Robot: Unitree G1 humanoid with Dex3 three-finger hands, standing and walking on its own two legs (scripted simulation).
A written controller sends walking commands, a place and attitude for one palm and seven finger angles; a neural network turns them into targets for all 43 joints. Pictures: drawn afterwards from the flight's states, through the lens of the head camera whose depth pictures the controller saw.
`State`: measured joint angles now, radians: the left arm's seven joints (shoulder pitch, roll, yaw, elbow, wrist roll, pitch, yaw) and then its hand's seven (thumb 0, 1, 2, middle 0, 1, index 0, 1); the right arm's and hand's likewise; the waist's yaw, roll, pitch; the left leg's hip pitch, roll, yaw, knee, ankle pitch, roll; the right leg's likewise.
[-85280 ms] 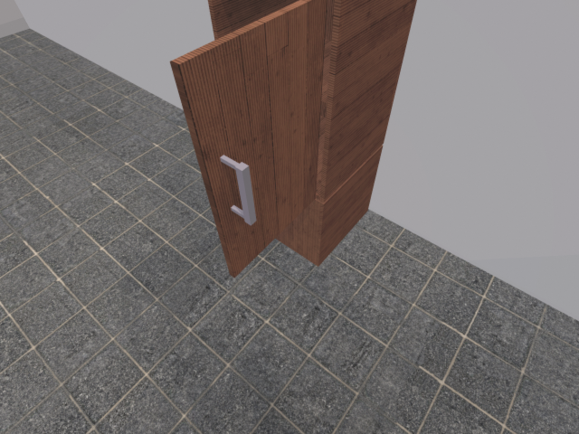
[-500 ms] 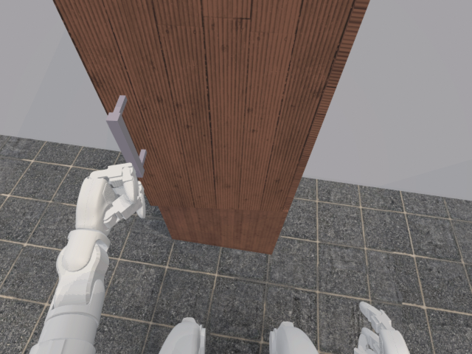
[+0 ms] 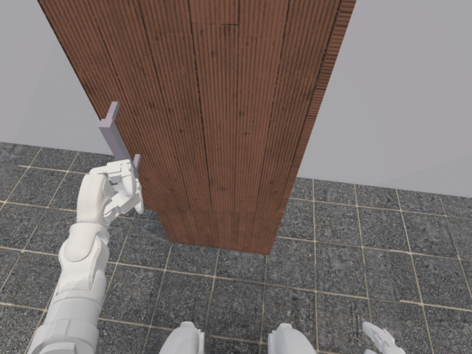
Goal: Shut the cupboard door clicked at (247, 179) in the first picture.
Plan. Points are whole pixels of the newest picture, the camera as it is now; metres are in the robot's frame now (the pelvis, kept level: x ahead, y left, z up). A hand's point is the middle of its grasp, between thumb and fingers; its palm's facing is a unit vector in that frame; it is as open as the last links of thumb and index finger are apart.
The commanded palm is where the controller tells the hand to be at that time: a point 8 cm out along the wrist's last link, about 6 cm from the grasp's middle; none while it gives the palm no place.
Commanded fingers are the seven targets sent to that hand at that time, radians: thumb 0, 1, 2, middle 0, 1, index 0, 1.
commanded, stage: bring the fist close to the handle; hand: left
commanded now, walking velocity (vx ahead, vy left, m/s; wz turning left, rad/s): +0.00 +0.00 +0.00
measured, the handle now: (124, 145) +0.47 +0.22 +0.05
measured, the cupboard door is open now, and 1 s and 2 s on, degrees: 7 0 0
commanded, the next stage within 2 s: push the door shut along its arc in 0.08 s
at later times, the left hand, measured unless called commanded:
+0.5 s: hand (136, 173) +0.40 +0.18 +0.06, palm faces -0.07 -1.00 -0.04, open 3.1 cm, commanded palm +0.39 +0.23 +0.05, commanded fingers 0.00 0.90 0.90 -1.30 -1.50 -1.30 -1.50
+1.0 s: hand (141, 160) +0.43 +0.18 +0.05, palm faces -0.19 -0.98 -0.05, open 3.2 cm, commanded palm +0.46 +0.20 +0.05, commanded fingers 0.00 0.90 0.90 -1.30 -1.50 -1.30 -1.50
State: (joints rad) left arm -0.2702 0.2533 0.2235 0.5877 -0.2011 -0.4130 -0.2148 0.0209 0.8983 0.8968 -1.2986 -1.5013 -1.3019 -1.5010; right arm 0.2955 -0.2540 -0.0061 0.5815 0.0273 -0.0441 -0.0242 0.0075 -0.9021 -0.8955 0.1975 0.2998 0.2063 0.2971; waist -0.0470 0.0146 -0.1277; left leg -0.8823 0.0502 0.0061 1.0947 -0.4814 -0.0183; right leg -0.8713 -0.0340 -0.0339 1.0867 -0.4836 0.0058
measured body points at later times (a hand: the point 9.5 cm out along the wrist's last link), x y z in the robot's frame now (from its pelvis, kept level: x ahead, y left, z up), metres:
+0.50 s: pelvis -0.01 +0.00 -0.01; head +0.08 +0.00 +0.43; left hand +0.40 +0.24 +0.06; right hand +0.10 -0.26 -0.12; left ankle +0.03 +0.13 -0.66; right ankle +0.02 -0.12 -0.66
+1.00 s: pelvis -0.03 +0.01 -0.03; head +0.08 +0.03 +0.41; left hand +0.44 +0.23 +0.06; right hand +0.04 -0.26 -0.14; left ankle +0.03 +0.13 -0.66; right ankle +0.02 -0.12 -0.66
